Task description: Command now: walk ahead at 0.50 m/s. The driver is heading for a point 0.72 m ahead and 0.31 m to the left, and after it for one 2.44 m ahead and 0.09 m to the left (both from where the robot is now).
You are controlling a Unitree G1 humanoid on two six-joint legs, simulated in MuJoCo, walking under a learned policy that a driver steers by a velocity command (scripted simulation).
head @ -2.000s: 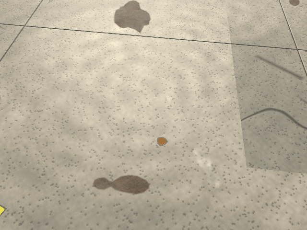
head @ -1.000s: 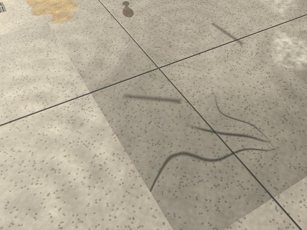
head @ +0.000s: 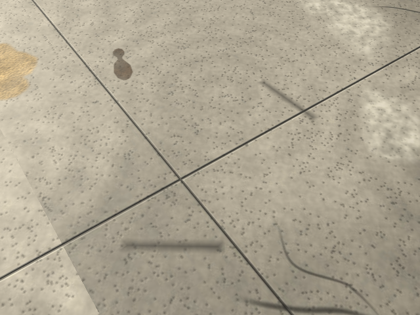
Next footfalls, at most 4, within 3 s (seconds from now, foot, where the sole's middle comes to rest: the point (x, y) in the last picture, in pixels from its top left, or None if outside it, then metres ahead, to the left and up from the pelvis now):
0.38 right None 0.39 -0.14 -0.77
0.90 left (153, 280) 0.57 0.20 -0.77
1.42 right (165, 187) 0.94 0.19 -0.77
1.92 left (104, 173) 0.99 0.43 -0.77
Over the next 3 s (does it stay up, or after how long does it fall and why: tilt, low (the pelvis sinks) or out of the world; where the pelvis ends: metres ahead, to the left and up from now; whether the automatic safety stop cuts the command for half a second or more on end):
stays up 1.28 0.26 0.01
